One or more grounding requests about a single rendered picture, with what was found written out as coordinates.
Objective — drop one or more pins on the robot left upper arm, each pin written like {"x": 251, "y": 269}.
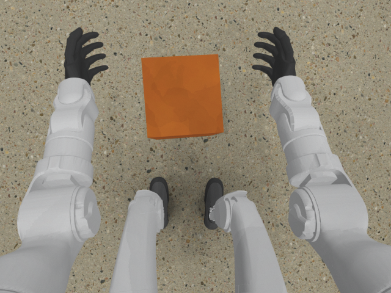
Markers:
{"x": 54, "y": 224}

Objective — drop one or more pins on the right robot forearm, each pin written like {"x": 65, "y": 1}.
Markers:
{"x": 309, "y": 157}

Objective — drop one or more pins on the robot right hand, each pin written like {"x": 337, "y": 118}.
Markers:
{"x": 282, "y": 62}

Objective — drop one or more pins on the robot right upper arm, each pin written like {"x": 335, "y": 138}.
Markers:
{"x": 333, "y": 219}

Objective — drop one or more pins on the carton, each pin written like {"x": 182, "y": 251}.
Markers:
{"x": 182, "y": 96}

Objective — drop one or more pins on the left robot shin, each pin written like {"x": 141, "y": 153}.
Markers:
{"x": 141, "y": 193}

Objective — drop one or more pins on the robot left hand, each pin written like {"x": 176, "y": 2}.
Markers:
{"x": 76, "y": 64}

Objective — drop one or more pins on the robot right foot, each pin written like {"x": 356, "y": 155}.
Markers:
{"x": 213, "y": 191}

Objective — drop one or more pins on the left robot forearm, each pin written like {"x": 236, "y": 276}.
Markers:
{"x": 69, "y": 142}

